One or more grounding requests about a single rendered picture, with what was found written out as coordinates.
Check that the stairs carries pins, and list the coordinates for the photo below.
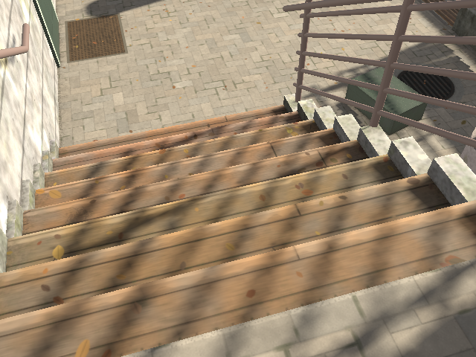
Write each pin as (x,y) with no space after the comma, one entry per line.
(449,15)
(146,239)

